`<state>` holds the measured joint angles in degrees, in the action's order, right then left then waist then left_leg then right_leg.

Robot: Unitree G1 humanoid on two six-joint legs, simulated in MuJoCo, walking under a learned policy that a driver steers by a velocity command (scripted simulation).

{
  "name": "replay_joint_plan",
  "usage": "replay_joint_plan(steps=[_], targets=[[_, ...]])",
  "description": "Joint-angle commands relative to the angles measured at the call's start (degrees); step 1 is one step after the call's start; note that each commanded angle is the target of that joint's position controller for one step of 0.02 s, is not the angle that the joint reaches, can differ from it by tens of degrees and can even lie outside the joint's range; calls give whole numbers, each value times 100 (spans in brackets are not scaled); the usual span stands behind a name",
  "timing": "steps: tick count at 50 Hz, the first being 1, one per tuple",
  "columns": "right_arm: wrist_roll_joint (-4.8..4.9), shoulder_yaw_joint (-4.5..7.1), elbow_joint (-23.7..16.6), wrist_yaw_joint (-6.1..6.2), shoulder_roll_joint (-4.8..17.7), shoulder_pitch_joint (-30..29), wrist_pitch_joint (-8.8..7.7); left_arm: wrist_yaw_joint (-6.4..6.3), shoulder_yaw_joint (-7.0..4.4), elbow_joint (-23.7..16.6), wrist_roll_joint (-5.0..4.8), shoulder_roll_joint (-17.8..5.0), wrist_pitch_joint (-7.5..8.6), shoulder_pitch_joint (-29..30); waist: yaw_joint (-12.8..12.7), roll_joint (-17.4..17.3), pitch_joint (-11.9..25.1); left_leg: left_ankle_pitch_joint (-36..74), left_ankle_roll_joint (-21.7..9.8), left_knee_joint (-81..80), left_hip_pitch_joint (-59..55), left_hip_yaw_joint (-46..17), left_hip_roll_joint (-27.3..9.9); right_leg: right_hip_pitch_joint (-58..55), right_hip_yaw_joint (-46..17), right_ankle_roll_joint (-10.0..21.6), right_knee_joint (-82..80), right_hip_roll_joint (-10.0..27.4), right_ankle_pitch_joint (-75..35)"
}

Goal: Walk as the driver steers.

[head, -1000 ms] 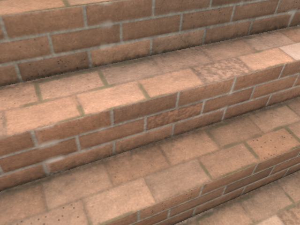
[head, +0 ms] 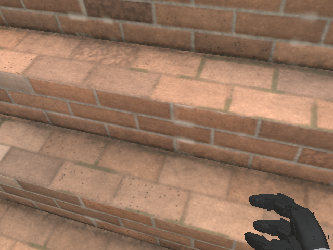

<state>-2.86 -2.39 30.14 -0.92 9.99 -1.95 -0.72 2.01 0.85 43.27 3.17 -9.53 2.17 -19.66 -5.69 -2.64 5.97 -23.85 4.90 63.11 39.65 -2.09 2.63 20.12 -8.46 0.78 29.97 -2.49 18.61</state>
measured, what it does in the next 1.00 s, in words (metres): steps on the spot: left foot, then right foot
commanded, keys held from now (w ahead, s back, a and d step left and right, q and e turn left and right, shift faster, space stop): e+shift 0.44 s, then q+shift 0.50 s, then w+q+shift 0.06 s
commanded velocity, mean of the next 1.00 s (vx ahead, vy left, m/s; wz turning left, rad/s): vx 0.01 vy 0.00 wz -0.17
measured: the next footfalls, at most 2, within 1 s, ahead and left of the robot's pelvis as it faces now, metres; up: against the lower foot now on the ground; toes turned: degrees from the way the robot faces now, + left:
left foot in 0.10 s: +0.02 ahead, +0.11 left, +0.00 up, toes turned -5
right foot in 0.56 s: -0.08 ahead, -0.20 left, +0.00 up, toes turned -35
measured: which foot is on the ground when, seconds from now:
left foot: up 0.00-0.08, down 0.10-0.58, up 0.60-0.90, down 0.92-1.00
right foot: down 0.00-0.12, up 0.14-0.54, down 0.56-0.94, up 0.96-1.00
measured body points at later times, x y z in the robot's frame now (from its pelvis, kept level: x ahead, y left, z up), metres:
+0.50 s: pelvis -0.06 -0.01 -0.02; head -0.06 -0.03 +0.43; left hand +0.19 +0.15 -0.12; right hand +0.02 -0.28 -0.11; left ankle -0.02 +0.11 -0.73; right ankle -0.13 -0.15 -0.61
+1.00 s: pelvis -0.03 -0.03 -0.04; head -0.04 -0.01 +0.41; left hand +0.26 +0.10 -0.10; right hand -0.13 -0.27 -0.17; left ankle +0.01 +0.05 -0.73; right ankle -0.12 -0.18 -0.67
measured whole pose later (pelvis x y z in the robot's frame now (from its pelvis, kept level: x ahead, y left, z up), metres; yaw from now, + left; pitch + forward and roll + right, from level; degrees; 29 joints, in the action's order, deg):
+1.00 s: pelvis -0.03 -0.03 -0.04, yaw -13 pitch +4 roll -1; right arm -2.9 2.4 53.7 -2.6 12.3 26.4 -3.4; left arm 3.1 -0.2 41.2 4.1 -11.8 0.9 2.6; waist 5.2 1.4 6.1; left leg -25.5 -4.9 51.0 30.8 -3.8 4.5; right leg 33.6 -0.9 1.2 72.4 4.7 22.4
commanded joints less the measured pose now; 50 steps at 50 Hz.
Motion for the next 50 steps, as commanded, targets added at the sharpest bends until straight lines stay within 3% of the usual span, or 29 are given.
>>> replay_joint_plan(steps=[1,2,5,7,8,9,10,12,16,22,25,26,27,28,29,30,31,33,34,36,37,41,43,44,46,47,48,49,50], targets=[[-74,269,-182,205,501,951,11,-41,-483,-842,-156,-1333,308,1373,872,1040,295,315,-222,-1420,-819,-366,-336,-331,-2642,1871,-292,1658,-2877],[-42,279,-190,134,436,704,9,-50,-468,-892,-284,-1178,269,1389,727,803,96,103,-195,-2847,-1235,128,-50,-242,-2404,1794,-400,1313,-1793],[-57,487,-112,226,669,557,-45,27,-531,-410,-145,-1197,5,386,342,860,344,1816,-649,-3972,-3052,60,-380,254,-2356,1305,-147,909,-857],[15,707,-149,239,1187,686,-122,173,-289,-524,-63,-514,75,309,465,-877,792,3958,-2986,-3979,-4577,-2084,-2102,2852,-397,-55,2401,-456,615],[-137,747,-139,250,1182,951,-176,173,-413,-329,-88,-920,92,253,761,-659,767,3730,-3440,-4452,-4164,-2914,-2985,3353,-501,-469,5664,-350,1559],[-171,608,42,200,919,758,-224,115,-508,-204,-232,-1108,115,159,428,181,506,2507,-2921,-4501,-3365,-2398,-2822,3611,-481,-451,7495,-47,753],[-259,378,128,76,453,575,-178,10,-477,-186,-340,-982,115,423,320,265,120,1325,-2518,-4524,-2763,-1765,-2393,3979,-638,-329,7739,-23,78],[45,137,161,-24,-57,231,-98,-12,-387,-383,-290,-904,46,904,486,208,313,1364,-2189,-4498,-2758,-698,-1917,4089,-368,-211,7484,-112,42],[45,240,-110,243,372,166,-371,81,-454,-109,-152,-1047,76,835,578,-125,358,1114,-1973,-4432,-2364,273,-1632,3485,-136,-512,7191,93,-882],[13,252,144,174,540,719,-488,174,-340,-182,-72,-976,236,1158,745,-91,-44,100,-1905,-4156,-2651,502,-2482,3707,-83,-333,6070,844,-732],[-8,173,517,134,363,1109,-375,166,-172,-247,3,-671,193,1394,832,1,11,335,-1656,-3665,-2416,483,-2260,3084,125,-247,4302,1110,-692],[60,91,596,59,223,870,-335,220,-114,-115,81,-531,193,1061,589,109,47,194,-1319,-3322,-2025,663,-1966,2304,194,-248,3046,1258,-775],[431,16,729,-128,127,267,-222,561,-37,135,-67,-328,224,709,153,656,-50,-694,-959,-2757,-1460,1409,-1144,768,1271,-554,21,922,105],[184,244,1104,-282,493,1121,-51,626,-104,498,-351,-471,211,353,570,697,-549,-1947,-892,-2691,-683,1009,-1432,-601,1705,-718,-1050,313,249],[-196,380,1403,-424,819,1956,77,542,-381,730,-424,-1187,206,121,866,849,-316,-1605,-843,-2384,-188,1015,-1284,-1502,1629,-454,452,8,-1209],[325,551,1309,-87,474,1969,-104,-109,-471,432,-175,-1172,28,-752,98,1462,158,-830,-452,-209,624,1352,-493,-2956,753,74,526,1339,-3654],[-282,174,933,-470,166,1359,-241,73,-770,547,-100,-2598,117,-99,125,3145,733,-1122,-351,389,1617,882,-378,-2251,-1179,1273,157,2191,-3301],[407,534,1125,-249,725,756,-183,108,-503,276,417,-1794,-204,197,-251,1144,388,-107,-545,5260,1200,-506,-242,-94,-1589,1641,-379,2547,-954],[614,572,1372,-212,549,1399,-137,161,-280,-97,400,-1320,-393,1028,253,985,157,545,-633,6068,1489,-1025,-52,321,-1317,1658,-526,2538,-271],[316,509,1776,-144,521,2303,-262,206,34,-512,-15,-340,-294,2326,753,-101,-317,1616,-701,5261,1583,-1868,-73,882,-853,1300,-401,2653,-155],[77,489,2031,-194,529,2928,-235,125,59,-682,-180,-289,-79,2763,998,304,-18,1731,-798,5220,1136,-1490,-10,884,-283,1268,-291,2436,-481],[-213,463,1936,-281,720,2594,-80,-214,-41,-767,-292,-541,433,2869,934,275,225,792,-207,2684,721,-627,-497,-436,1021,997,-136,2319,-1075],[-229,315,1747,-267,476,2072,-23,-296,-204,-490,-194,-956,421,2120,582,724,7,15,-49,530,600,-281,-786,-1051,1227,810,-192,2419,-954],[102,290,1680,-350,534,1902,-73,-143,-294,-325,-244,-1117,291,2046,472,632,-259,-2004,-71,-2212,486,201,-495,-1562,1411,768,-430,2182,-190],[107,603,2513,-224,714,3436,-264,-28,-448,-295,217,-1235,-29,2003,493,662,-464,838,-481,-2650,-2350,1100,546,323,2100,360,962,1732,509],[-132,679,2950,-71,799,4639,-238,155,-222,-322,360,-576,-188,2592,1103,-302,-202,2041,-1274,-2764,-3017,-282,308,1551,1971,216,2759,1557,292],[252,869,2411,48,1946,4387,-373,184,-119,-1011,325,-213,-198,2450,892,-2356,-159,-755,-2959,-4536,-3488,-5097,-841,3825,1073,11,4223,127,857],[18,878,2176,-68,1859,3780,-387,232,45,-535,212,101,-159,2268,1190,-2183,-211,-3910,-2985,-5152,-3461,-6286,-1339,4756,-272,167,6155,-120,-21],[-181,793,2244,-233,1530,3404,-348,134,-101,-375,-178,-278,-121,2488,1405,-1331,-839,-3638,-2701,-5146,-2573,-5947,-1528,5140,-393,388,7618,-214,-326]])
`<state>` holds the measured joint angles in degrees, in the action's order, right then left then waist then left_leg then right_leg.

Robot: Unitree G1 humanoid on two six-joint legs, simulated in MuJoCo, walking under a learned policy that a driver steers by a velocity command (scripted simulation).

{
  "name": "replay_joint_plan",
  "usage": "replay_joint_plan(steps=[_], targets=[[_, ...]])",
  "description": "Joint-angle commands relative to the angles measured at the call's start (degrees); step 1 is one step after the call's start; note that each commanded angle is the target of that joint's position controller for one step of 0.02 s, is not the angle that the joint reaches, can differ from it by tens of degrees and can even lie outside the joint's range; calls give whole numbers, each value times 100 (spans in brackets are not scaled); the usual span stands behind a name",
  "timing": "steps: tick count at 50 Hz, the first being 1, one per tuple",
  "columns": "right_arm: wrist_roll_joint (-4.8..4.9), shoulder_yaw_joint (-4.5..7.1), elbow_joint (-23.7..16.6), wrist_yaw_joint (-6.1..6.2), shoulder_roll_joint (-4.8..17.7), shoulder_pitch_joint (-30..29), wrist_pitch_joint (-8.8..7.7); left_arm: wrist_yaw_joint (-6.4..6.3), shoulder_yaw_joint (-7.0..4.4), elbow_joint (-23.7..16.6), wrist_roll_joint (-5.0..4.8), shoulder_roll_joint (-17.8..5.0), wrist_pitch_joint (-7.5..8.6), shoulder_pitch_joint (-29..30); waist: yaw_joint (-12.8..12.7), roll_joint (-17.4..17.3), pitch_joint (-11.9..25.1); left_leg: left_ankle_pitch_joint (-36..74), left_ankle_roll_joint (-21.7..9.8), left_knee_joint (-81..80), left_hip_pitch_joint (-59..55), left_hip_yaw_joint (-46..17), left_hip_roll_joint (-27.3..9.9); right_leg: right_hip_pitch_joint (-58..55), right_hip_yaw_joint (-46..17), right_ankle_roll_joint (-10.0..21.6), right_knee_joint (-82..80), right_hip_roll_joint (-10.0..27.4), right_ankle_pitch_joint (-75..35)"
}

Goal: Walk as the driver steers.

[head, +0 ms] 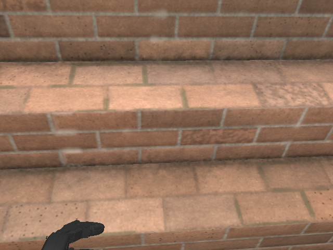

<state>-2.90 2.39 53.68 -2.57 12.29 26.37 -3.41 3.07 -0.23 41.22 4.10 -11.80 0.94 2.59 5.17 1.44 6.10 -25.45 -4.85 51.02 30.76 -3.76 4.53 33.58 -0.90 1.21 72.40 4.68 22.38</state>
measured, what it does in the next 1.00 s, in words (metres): climbs: right foot 0.23 m higher, then right foot 0.22 m higher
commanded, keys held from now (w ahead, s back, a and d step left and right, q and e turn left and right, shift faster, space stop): w+q+shift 0.28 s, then w+shift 0.10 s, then w+e+shift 0.62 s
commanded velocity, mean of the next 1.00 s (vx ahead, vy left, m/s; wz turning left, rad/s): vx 0.81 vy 0.00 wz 0.06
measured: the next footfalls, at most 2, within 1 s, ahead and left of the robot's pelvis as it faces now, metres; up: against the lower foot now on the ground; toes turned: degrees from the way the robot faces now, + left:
right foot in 0.26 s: +0.11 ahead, -0.15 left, +0.23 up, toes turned +14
right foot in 0.44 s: +0.18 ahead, -0.18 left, +0.22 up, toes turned +22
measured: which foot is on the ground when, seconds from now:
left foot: down 0.00-0.48, up 0.50-0.78, down 0.80-1.00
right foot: up 0.00-0.24, down 0.26-0.34, up 0.36-0.42, down 0.44-0.76, up 0.78-1.00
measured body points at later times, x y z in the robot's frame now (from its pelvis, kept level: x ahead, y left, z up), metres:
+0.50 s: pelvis +0.12 -0.10 +0.08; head +0.21 -0.11 +0.52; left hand +0.42 +0.12 +0.10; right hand +0.20 -0.37 -0.08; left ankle +0.02 +0.06 -0.64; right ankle +0.14 -0.20 -0.48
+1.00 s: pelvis +0.28 -0.17 +0.24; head +0.25 -0.18 +0.69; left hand +0.45 +0.07 +0.18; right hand +0.39 -0.42 +0.12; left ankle +0.26 -0.07 -0.48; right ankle +0.29 -0.30 -0.11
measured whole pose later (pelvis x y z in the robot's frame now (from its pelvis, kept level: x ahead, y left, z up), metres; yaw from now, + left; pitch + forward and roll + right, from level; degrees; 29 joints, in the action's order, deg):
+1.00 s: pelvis +0.28 -0.17 +0.24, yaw +2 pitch +2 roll +3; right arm -1.6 3.2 51.6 1.8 12.6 17.6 -8.9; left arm -1.2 -2.2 35.6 2.2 -8.5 0.1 -8.1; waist -5.5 2.6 6.6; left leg -21.2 -2.1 36.4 16.9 15.3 -1.8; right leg 67.6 -8.1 5.8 136.4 -1.8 8.8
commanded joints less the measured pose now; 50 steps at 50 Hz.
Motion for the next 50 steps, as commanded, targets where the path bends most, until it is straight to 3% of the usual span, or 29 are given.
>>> replay_joint_plan(steps=[1,3,8,9,13,16,17,18,20,21,22,23,24,25,26,27,28,29,30,34,36,37,39,40,41,42,44,46,50], targets=[[-178,126,-54,-174,804,429,-25,-44,-38,-90,-339,-181,46,254,86,-731,-641,-3034,-1517,-3666,-1408,-5382,-1665,3982,-970,458,4239,-822,-1081],[-130,-90,-59,-197,491,-518,52,-83,123,-28,-24,18,293,164,-349,255,-578,-2039,-1220,-2928,-335,-4074,-1243,3677,-774,738,4131,-406,-1515],[-55,-389,-69,-10,200,-319,-210,-97,174,-47,-1,-160,189,330,-200,-647,276,-150,-1069,-2620,-120,-2677,-824,3063,53,450,4235,-570,-853],[397,76,69,393,476,-163,-262,-166,393,-646,83,727,359,757,-119,-265,-401,-438,-1265,-2852,-763,-2704,-598,3289,420,229,3599,-608,-1134],[176,354,-79,650,581,307,-403,-312,331,-1258,-196,371,376,1402,277,-1320,-346,-47,-1700,-3408,-2653,-3728,-1140,4718,-108,110,4118,-362,-79],[180,620,-139,787,616,1096,-496,-483,273,-1905,25,240,393,2180,718,-1345,-268,2314,-1736,-2958,-5229,-4186,-1786,6705,-1143,294,5366,-229,2058],[272,637,139,891,230,2300,-478,-481,329,-2251,189,285,476,3143,1418,-1023,14,3929,-1606,-2690,-6017,-4001,-1630,6902,-958,379,5107,-118,2466],[259,686,232,1001,254,2572,-420,-476,330,-2491,83,329,538,3269,1422,-1164,453,5219,-1417,-2321,-6813,-3678,-1707,7012,-1049,423,4655,-115,3166],[348,718,25,1023,359,1835,-372,-451,559,-2692,-5,528,426,2441,599,-561,1425,4792,-811,-2363,-6739,-2733,-1604,5582,-1194,616,2374,41,3815],[402,688,-534,928,482,101,-338,-439,587,-2493,-126,498,308,1231,-491,-308,1798,5232,-590,-2779,-4586,-1883,-1337,2314,-689,615,123,-235,3329],[483,716,-966,824,944,-767,-433,-613,319,-2151,-370,107,114,-269,-1227,-331,2066,6903,-802,-2887,-2335,-2285,-1568,-843,-572,495,-878,-717,3719],[756,802,-1218,635,1236,-1472,-473,-748,30,-1862,-396,-383,123,-1396,-1954,315,2338,7923,-304,-1506,-677,-1752,-1253,-3323,-1218,716,-1366,-271,2015],[750,792,-1689,405,1542,-2543,-494,-849,-232,-1435,-339,-874,28,-2536,-2761,1798,2841,7092,230,333,708,-1002,-427,-4493,-2072,907,-1963,-75,2115],[352,653,-1793,250,1010,-3162,-487,-896,-351,-783,-436,-935,-20,-2718,-2662,3636,2318,1850,378,2537,2297,-796,802,-4543,-2967,1135,-2682,352,1173],[-67,308,-1956,201,-41,-3128,-482,-894,-178,-840,-417,-398,-49,-2029,-1965,3243,1943,802,426,5722,2975,-1331,1380,-3697,-2813,912,-2075,178,-72],[-220,89,-2120,205,-462,-3169,-458,-918,-29,-882,-349,-54,-29,-1383,-1455,2568,1146,441,338,7138,3700,-1269,1462,-2906,-2223,559,-1689,-40,-941],[-388,-27,-2137,210,-510,-2877,-407,-942,36,-733,-335,188,58,-981,-815,1585,-124,495,302,6509,4083,-779,931,-1968,-2060,321,-2175,-243,-1163],[-484,-89,-2173,203,-317,-2554,-324,-906,-22,-582,-259,182,208,-767,-365,612,-694,645,388,5982,3499,-132,486,-823,-2039,359,-2849,-489,-813],[-470,-91,-2092,208,-181,-2092,-203,-830,-70,-407,-173,261,395,-701,-107,398,-717,668,542,6740,2978,392,465,-278,-2059,634,-3127,-688,-1097],[-208,-292,-3042,404,38,-3436,18,-859,-335,137,-193,-110,672,-1413,-365,-112,-1364,-497,846,5398,2690,-484,-262,694,-2647,879,-4027,-596,-1385],[57,-372,-2798,394,49,-2581,53,-926,-368,47,-208,-207,588,-948,177,-749,-638,416,791,3229,-73,297,-313,1993,-2343,1196,-4009,-536,-3076],[70,-380,-2350,398,134,-1366,-35,-916,-392,-181,-218,-393,581,-563,658,-1577,57,618,431,469,-2696,785,-127,2548,-1180,785,-3546,-1139,-4499],[564,-2,-1460,558,278,526,-43,-734,-372,-146,82,-216,719,-292,1420,-2226,1091,3050,-363,-1610,-4870,321,-911,2819,-1111,819,1205,-1671,-574],[374,77,-1491,514,367,-128,-108,-587,-250,-293,-40,349,804,-437,699,-1251,947,2450,-183,-1152,-4401,238,-929,2935,-975,791,4096,-1777,-854],[109,9,-1513,413,186,-817,-252,-439,-98,-710,-105,723,914,-475,-18,-474,398,4334,-130,-901,-3967,-435,-1674,3700,-1258,640,5527,-1497,-926],[-125,140,-1613,483,370,-1088,-315,-390,-148,-815,-144,243,783,-1061,-490,250,999,2291,-435,-1962,-4173,-1256,-2487,4019,-1048,462,6051,-1068,-902],[200,173,-1736,604,358,-1841,-560,-382,-241,-867,12,-204,334,-1316,-903,253,246,-1189,-394,-3649,-2345,-2107,-2877,3902,-677,139,5958,-685,-1237],[165,131,-1254,498,331,-2071,-715,-337,-204,-983,-63,13,56,-1046,-1139,-219,-803,-688,-496,-4039,-940,-1180,-2715,3968,-769,274,6582,-549,-1253],[108,114,-449,375,367,-1282,-807,-494,-154,-1061,-297,412,-152,-527,-1042,-59,-1068,-115,-482,-4143,-1129,8,-2647,4744,-811,590,7211,-508,-1320]])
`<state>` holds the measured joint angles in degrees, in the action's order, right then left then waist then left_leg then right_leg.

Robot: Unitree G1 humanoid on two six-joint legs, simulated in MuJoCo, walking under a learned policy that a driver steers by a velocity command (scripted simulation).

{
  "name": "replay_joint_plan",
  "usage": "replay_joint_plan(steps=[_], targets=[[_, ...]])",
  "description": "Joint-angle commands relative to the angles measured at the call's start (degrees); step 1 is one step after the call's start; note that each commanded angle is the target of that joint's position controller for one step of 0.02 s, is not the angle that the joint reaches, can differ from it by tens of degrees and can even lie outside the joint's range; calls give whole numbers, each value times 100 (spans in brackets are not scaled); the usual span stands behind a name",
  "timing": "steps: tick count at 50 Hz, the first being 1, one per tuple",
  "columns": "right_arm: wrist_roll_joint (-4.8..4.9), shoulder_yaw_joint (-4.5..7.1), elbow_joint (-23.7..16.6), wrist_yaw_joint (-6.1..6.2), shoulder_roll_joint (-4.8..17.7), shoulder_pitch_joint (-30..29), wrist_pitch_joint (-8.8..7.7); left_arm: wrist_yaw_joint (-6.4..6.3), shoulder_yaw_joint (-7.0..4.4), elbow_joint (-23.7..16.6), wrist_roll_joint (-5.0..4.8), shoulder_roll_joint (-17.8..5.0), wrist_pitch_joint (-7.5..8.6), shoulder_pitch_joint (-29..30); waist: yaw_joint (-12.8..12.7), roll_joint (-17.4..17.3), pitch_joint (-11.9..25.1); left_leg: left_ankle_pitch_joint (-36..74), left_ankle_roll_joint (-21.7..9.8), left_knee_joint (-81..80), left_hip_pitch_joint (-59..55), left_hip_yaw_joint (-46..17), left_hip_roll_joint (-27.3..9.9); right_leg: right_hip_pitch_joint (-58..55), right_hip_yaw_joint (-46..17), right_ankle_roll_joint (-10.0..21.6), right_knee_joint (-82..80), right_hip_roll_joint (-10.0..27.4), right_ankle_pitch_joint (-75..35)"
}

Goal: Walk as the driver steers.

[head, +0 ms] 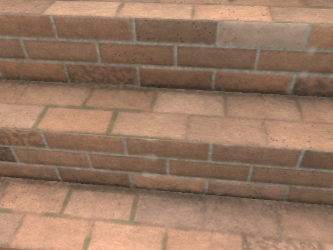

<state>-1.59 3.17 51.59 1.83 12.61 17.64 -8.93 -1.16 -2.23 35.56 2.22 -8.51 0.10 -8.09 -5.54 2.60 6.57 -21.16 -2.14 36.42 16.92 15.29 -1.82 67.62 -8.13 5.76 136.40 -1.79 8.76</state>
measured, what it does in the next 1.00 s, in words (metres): climbs, turning left: right foot 0.22 m higher, then left foot 0.22 m higher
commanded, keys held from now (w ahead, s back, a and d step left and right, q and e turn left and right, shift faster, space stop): w+e+shift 0.02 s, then w+q+shift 0.98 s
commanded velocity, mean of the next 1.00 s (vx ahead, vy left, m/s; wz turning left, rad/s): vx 1.00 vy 0.00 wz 0.52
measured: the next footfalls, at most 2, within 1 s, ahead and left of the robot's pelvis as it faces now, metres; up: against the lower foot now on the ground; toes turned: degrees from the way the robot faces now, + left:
right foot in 0.18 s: +0.20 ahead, -0.23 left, +0.22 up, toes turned -13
left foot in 0.72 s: +0.42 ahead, -0.17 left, +0.44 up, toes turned +12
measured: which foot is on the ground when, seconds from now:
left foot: down 0.00-0.24, up 0.26-0.70, down 0.72-1.00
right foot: up 0.00-0.16, down 0.18-0.70, up 0.72-1.00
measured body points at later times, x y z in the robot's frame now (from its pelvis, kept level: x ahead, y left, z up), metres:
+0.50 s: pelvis +0.21 -0.17 +0.22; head +0.19 -0.20 +0.67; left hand +0.19 +0.06 +0.08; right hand +0.45 -0.35 +0.16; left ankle +0.26 -0.03 -0.15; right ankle +0.16 -0.23 -0.50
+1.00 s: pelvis +0.42 -0.20 +0.47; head +0.48 -0.21 +0.91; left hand +0.79 -0.02 +0.60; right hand +0.41 -0.48 +0.33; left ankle +0.38 -0.17 -0.27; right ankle +0.33 -0.35 -0.04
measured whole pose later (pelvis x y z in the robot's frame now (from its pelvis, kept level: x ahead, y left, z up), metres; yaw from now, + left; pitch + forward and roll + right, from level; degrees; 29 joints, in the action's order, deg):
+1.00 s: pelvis +0.42 -0.20 +0.47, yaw +23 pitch +9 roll +0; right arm -1.5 6.1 49.5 4.9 14.9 31.0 -5.1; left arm 1.7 3.3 20.5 3.9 -6.1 7.4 28.1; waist 12.3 -5.5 1.4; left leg -4.5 -12.8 25.3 18.8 -14.9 14.5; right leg 39.6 -3.5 -0.9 101.8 -9.8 24.8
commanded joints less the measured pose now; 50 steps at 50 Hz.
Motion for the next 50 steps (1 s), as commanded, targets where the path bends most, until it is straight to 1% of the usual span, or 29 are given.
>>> replay_joint_plan(steps=[1,4,7,8,9,10,11,12,13,14,15,17,18,20,24,28,30,31,32,33,34,36,37,38,40,42,44,47,50], targets=[[-18,39,-115,-63,353,-213,-285,-94,32,-554,-151,49,-59,741,78,-81,-1098,-405,-688,-2758,-80,-1632,-2009,1472,-102,178,545,184,179],[19,66,177,-102,473,306,-340,-45,119,-1057,-127,96,-37,1862,454,-327,-1100,-281,-773,-3301,-737,-1301,-1807,1660,114,266,-494,223,982],[191,85,596,-10,381,703,-291,35,365,-1666,-104,125,-48,2619,554,-699,-1161,990,-878,-4597,-973,-844,-1493,564,1247,439,-3564,1020,1185],[411,113,293,15,697,94,-199,114,633,-1533,-228,360,-56,2110,475,-804,-638,2309,-1096,-5084,192,-273,-1222,-2136,1865,496,-5856,809,2381],[490,73,330,10,681,496,-170,102,498,-1119,-297,161,-55,1694,614,-699,-21,5999,-1407,-4056,-153,-223,-1072,-3460,2169,371,-6030,243,2779],[425,101,385,-73,1146,766,-306,93,306,-646,-226,-51,-54,-48,52,-1415,1165,11376,-1596,-2366,-776,-516,-1653,-4889,2468,246,-5638,-573,3372],[501,238,196,-264,1535,281,-357,73,75,-603,-38,-686,26,-951,-709,-1348,2370,11876,-1288,-357,-761,-918,-1520,-6005,1184,409,-6456,-215,2544],[619,338,-356,-469,1468,-752,-431,-148,-224,-510,92,-1439,63,-1705,-1093,-282,2549,9552,-945,1733,828,-1107,-776,-6744,-1405,405,-8491,854,3569],[358,296,-774,-596,772,-1477,-463,-238,-460,-84,180,-1947,65,-2235,-1271,1379,2408,3483,-733,4473,2952,-2068,578,-7251,-3903,304,-10708,1789,4559],[-91,214,-1119,-508,-36,-1536,-391,-79,-589,-116,-8,-1891,177,-1676,-958,494,2239,2522,-570,7133,4272,-3895,857,-7316,-4065,-424,-10995,2108,4702],[-114,54,-1467,-413,-569,-1889,-214,35,-479,46,15,-1570,218,-746,-368,108,1533,3056,-519,8364,5009,-3594,660,-6407,-3464,-563,-10613,2348,4117],[-206,-203,-1780,-314,-1223,-1515,9,109,-101,935,-7,-451,336,-109,807,354,-380,3496,-677,8722,5405,-2808,339,-4500,-1214,-554,-9953,2007,3098],[-139,-234,-1570,-312,-1214,-871,149,184,40,1232,-1,10,377,59,1202,339,-627,3222,-696,8952,5333,-2682,399,-4087,-293,-650,-9971,1777,2648],[1,-228,-1484,-263,-1001,-806,365,254,-6,1499,-84,85,688,-123,1322,171,-810,3068,-657,8864,5381,-2453,482,-3978,516,-819,-11088,1781,1478],[297,-256,-1474,37,-971,-1332,674,197,35,2050,25,-49,918,-870,1128,184,-1286,2178,-785,10490,6570,-2001,792,-4752,1606,-851,-12000,1781,-424],[450,-357,-1951,220,-775,-2721,904,21,74,2288,-185,-196,810,-1824,827,-470,-1549,1539,-1004,8037,6289,-906,857,-5161,2808,-1162,-12926,1378,-1915],[509,-363,-2100,200,-560,-2644,1115,-196,-30,2472,-237,-804,764,-2702,817,340,-679,540,-1169,7938,5714,184,678,-6435,2967,-896,-13340,1611,-4937],[558,-328,-1950,147,-388,-2197,1107,-237,-18,2347,-337,-837,719,-2384,1221,137,-531,328,-1265,6804,4385,449,774,-6144,3482,-1016,-12950,1255,-6763],[621,-210,-1491,41,51,-1064,1163,-421,-95,1755,-673,-1279,689,-1549,1771,72,292,317,-1088,5833,2045,832,1229,-5406,3364,-811,-12206,1176,-9729],[421,-212,-1430,118,130,-102,1270,-502,-220,1434,-754,-1995,765,-1310,2175,857,817,-1011,-1050,5352,1289,848,1038,-5948,3132,-339,-11206,1697,-11857],[263,-75,-1248,89,463,526,1308,-464,-304,1169,-851,-2170,736,-986,2268,867,1271,-1923,-1120,5084,866,533,1191,-6471,2794,-43,-10030,2036,-12813],[293,119,-1251,-42,793,766,1145,-48,-384,677,-612,-1916,646,-511,2062,581,1297,-2457,-1350,2161,59,-991,1432,-6095,2209,354,-6641,1875,-9385],[445,138,-1334,-113,480,-489,1084,248,-148,302,-170,-715,628,-34,1431,-631,591,-1665,-2121,1073,-64,-2962,1079,-3782,1651,125,-4466,730,-1549],[246,156,-1621,-77,423,-1439,1115,422,31,-647,72,-286,639,1127,1254,-959,140,-2655,-2870,-852,867,-6348,348,-2027,514,-208,-1648,-327,-337],[59,10,-1246,67,24,-634,772,372,344,-1594,463,285,848,1530,898,337,-687,-2306,-2437,-2068,754,-8214,-72,-375,-16,-260,-218,-519,-583],[-1,211,-830,317,440,813,613,279,302,-1475,429,-202,969,1882,1459,991,-965,2932,-2238,-727,-1095,-7333,443,-82,293,-472,-2263,-690,-274],[-105,407,-542,420,1041,1580,556,316,198,-1534,175,-474,1044,2153,1662,442,-83,5747,-2317,-626,-3677,-6509,132,400,196,-932,-2170,-972,1308],[17,389,-237,346,698,2057,384,244,359,-1626,96,-329,859,2652,1563,-165,407,6742,-1804,-809,-3888,-5153,135,-585,148,-808,-3548,-781,1738],[5,325,-58,276,107,2368,245,303,667,-1933,200,452,626,3606,1603,-172,397,5892,-1580,-1345,-2321,-4751,378,-1499,514,-512,-4019,-592,1912]])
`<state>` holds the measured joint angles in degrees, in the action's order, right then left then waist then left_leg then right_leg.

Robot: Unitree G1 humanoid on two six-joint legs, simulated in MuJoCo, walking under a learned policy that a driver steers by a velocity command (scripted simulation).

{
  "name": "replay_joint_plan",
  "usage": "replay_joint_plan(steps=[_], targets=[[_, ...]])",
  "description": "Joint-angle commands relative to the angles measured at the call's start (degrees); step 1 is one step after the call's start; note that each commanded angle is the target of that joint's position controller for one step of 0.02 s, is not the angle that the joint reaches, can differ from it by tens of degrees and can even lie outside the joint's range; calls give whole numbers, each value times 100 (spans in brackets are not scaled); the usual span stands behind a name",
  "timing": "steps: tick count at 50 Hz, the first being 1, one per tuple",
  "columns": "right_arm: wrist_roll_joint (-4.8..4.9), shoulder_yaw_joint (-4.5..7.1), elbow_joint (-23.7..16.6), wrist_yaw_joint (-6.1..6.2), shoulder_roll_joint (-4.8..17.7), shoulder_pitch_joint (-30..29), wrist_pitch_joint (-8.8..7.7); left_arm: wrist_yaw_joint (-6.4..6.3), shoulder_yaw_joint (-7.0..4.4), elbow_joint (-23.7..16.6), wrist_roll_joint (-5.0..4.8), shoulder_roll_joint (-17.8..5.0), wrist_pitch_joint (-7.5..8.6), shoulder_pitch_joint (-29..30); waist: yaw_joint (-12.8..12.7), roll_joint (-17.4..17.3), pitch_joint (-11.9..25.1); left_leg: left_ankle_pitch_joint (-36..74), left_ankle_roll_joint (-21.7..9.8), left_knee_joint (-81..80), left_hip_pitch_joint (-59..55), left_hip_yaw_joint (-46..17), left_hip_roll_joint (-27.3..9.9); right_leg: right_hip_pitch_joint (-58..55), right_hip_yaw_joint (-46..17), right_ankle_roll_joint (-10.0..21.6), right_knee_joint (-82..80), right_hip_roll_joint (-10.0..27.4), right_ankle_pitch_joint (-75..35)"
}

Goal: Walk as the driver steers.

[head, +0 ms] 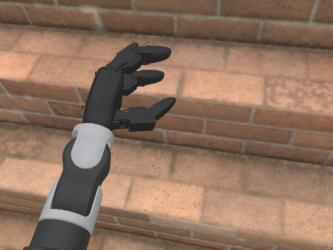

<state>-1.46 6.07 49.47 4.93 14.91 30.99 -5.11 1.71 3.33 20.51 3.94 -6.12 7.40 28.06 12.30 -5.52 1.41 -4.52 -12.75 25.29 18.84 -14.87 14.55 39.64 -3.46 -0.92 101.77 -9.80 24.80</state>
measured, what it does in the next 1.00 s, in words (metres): climbs, turning left: right foot, then right foot 0.22 m higher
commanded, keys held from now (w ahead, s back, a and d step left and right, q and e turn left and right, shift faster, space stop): w+q+shift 0.28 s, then w+shift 0.12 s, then w+e+shift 0.60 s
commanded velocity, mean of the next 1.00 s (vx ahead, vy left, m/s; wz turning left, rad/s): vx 1.00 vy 0.00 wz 0.12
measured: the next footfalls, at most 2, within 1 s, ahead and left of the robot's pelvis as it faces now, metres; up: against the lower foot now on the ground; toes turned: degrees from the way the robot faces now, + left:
right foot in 0.16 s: -0.06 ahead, -0.14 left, +0.00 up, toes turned +3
right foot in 0.64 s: +0.11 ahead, -0.16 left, +0.22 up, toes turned +36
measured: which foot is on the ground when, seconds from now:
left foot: down 0.00-0.58, up 0.60-0.88, down 0.90-1.00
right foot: up 0.00-0.14, down 0.16-0.40, up 0.42-0.62, down 0.64-0.84, up 0.86-0.98, down 1.00-1.00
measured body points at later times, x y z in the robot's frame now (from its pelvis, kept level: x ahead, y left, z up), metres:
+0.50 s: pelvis +0.18 -0.02 +0.01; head +0.30 -0.04 +0.44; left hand +0.39 +0.29 -0.04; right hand +0.25 -0.34 -0.12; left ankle +0.03 +0.00 -0.71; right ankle +0.07 -0.19 -0.26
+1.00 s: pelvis +0.46 +0.05 +0.27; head +0.59 +0.05 +0.70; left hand +0.41 +0.37 +0.20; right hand +0.84 -0.05 +0.17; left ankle +0.23 +0.21 -0.46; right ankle +0.35 -0.08 -0.30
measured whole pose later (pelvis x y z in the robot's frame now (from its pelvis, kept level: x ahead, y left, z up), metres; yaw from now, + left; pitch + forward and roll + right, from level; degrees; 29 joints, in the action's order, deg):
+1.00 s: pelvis +0.46 +0.05 +0.27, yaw +15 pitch +14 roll -1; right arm -3.9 6.0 38.3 2.0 21.3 -8.5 -8.2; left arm -3.9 -4.0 35.9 -2.5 -16.3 1.8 -15.1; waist -15.0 -7.3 0.8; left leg 31.1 5.9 11.5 7.8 -0.3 -11.2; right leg 40.1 -4.1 4.0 85.6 -11.8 50.4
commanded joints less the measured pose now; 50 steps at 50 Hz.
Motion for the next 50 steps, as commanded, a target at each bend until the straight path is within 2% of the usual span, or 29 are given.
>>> replay_joint_plan(steps=[1,5,6,8,11,16,18,20,21,22,23,24,26,27,28,29,31,32,33,35,38,40,42,43,44,45,46,47,50], targets=[[-33,70,81,-11,-108,879,-201,45,172,-595,69,282,-159,178,-285,509,790,4431,-513,-320,-2100,-1973,-1370,1078,-145,170,-1184,318,310],[224,447,-541,-470,668,-1196,-369,-365,-234,-97,-231,-420,-444,-2022,-1965,600,1295,4662,396,889,3164,-1463,-727,-6269,-1099,674,-6284,928,432],[411,593,-653,-549,812,-1356,-281,-438,-465,148,-178,-907,-451,-2161,-2033,1863,1306,-1110,904,3416,3464,-872,-7,-6531,-1866,903,-7786,1702,-836],[426,492,-493,-459,405,-599,173,-534,-443,1016,-9,-594,-482,-1971,-738,1037,-584,-2985,746,6129,3409,625,108,-5126,574,48,-10196,1786,-4872],[462,443,-1079,-279,404,354,562,-368,-584,1378,219,-743,-300,-840,674,922,453,-3933,884,7746,4748,1748,-548,-6471,1201,56,-7429,2769,-10498],[114,248,-1261,-183,347,-1068,554,-449,-847,1928,-95,-1551,-74,-1769,40,1225,-265,-3431,541,8956,4717,1945,-718,-4899,1601,193,-8405,2436,-10916],[107,212,-1335,-261,948,-912,412,-274,-957,1745,105,-1737,-140,-1864,489,1456,19,-4048,283,5823,3230,3158,-181,-4848,2149,-904,-7624,1578,-14774],[-257,404,-628,-217,1946,2588,163,-428,-1436,639,-387,-2609,-280,486,2575,1380,817,-1524,-1126,-371,-1335,3504,-618,-2564,2860,-3094,-1252,-33,-18712],[-114,416,-211,-434,1452,1330,-6,-574,-1217,797,-992,-1958,-382,-721,1984,-2441,1560,4702,-1623,-2755,-3358,1602,-2078,-874,1493,-1109,3263,-163,-4262],[-274,316,215,-281,942,916,192,-570,-817,294,-508,-917,-366,-30,1111,-2403,1121,4103,-1308,-2823,-4111,1806,-2065,169,1060,-174,4880,-185,1466],[-818,386,-111,31,1872,908,-123,-368,-914,-797,-958,-1360,-366,-459,92,-3686,2249,9746,-1511,1797,-10401,-1154,-4044,6558,-975,-245,6538,-89,4513],[-961,364,611,39,1394,3146,-122,-571,-537,-898,-1171,-551,-159,991,1174,-1341,2932,10662,-1107,2072,-11741,-874,-4549,7946,-1606,208,7110,-385,5106],[-806,3,252,146,333,1802,-123,-285,-139,-581,-922,118,-185,-676,-265,1390,3357,7350,-259,1563,-9276,106,-4471,6618,-1438,1022,7039,223,3697],[-578,87,-252,31,944,-36,-319,-255,-119,-193,-607,28,-380,-1965,-1452,1909,2363,6922,-1,495,-6228,930,-4244,5133,-815,1071,5903,369,2974],[-710,118,-546,0,1463,-389,-549,-244,-218,-382,-678,-742,-460,-1005,-1132,1186,1714,13700,292,1773,-7359,1388,-3830,5311,25,631,3087,-165,4431],[-448,194,-953,-94,1702,-2380,-718,-176,-101,-375,-699,-577,-630,-2154,-2339,647,2116,13280,793,2444,-5882,1627,-3527,3086,-914,676,-1459,407,4572],[126,337,-1384,-172,2097,-3774,-644,-90,-322,253,-554,-1044,-773,-3847,-2999,272,1610,11046,487,2626,-3842,1451,-3221,-153,-912,680,-8064,576,2252],[275,253,-1657,-103,1416,-3108,-384,-107,-458,939,-316,-1234,-760,-3554,-2199,1301,1381,4768,974,3559,-1312,1296,-2295,-2903,-2051,1222,-9753,1180,-1149],[-98,-24,-1860,-517,1143,-2896,-247,-357,-565,1332,-149,-1308,-627,-3585,-1399,3051,-695,-917,1314,6124,3566,1596,-1327,-4741,-2105,994,-7015,438,-5494],[-572,-407,-2508,-853,696,-3792,-226,-946,-700,1655,-302,-1701,-411,-5023,-2380,4197,-408,-3517,1559,8003,6360,1763,-787,-5778,-2348,1064,-6645,858,-7823],[-459,-916,-4193,-539,-214,-7898,-354,-1036,-645,3292,78,-665,29,-7894,-3445,2684,-1985,-6939,1473,9227,8814,2671,-544,-5997,-1761,723,-7849,763,-9364],[-523,-1049,-4457,-503,-171,-6600,-349,-927,-829,2868,-280,-919,187,-5891,-1741,1563,-1138,-6799,1173,5506,3609,2270,-380,-2367,-1542,492,-8489,642,-10245],[29,-218,-2584,-315,1109,-83,-246,-520,-1396,1472,-645,-2928,515,-1389,2315,-1314,2869,1774,842,2018,-6546,1085,-1382,1991,-1873,-69,-5088,645,-9220],[338,63,-1280,-468,1572,1033,-140,-349,-1287,1267,-618,-2496,464,-923,2298,-4736,3784,6025,159,1560,-8207,-150,-2963,3052,-397,-1049,-91,-492,-2225],[188,119,-1006,-307,1399,842,28,-525,-1232,1043,-314,-2278,376,-104,2321,-3546,990,3400,154,-1802,-5654,1170,-2163,2785,52,-399,1065,-281,855],[-383,-242,-616,-338,859,-894,-147,-650,-1127,938,-662,-1492,131,-2020,-29,-3786,-858,5069,484,-3277,-4923,1562,-2840,3626,-431,241,2215,-277,3494],[-519,-594,-640,-473,-324,-1449,-234,-796,-975,897,-643,-1449,-125,-2360,-750,-1668,-1151,7872,967,-3702,-5153,1546,-2851,4001,104,609,1436,-406,4719],[-725,-508,-404,-434,-21,-2647,-300,-832,-960,508,-854,-1343,-439,-3351,-2320,-2074,-53,10219,1314,-1642,-6825,1634,-3422,5195,-44,328,1914,19,6046],[55,201,-1998,-110,1521,-6256,-495,-251,-729,1281,-510,-1532,-468,-7246,-4954,2022,2715,13761,1205,3969,-3987,1551,-2817,-1184,-1445,768,-8591,533,462]])
Over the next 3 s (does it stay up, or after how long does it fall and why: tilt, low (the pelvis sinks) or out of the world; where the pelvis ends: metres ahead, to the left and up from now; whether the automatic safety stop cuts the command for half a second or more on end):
falls after 2.88 s (tilt)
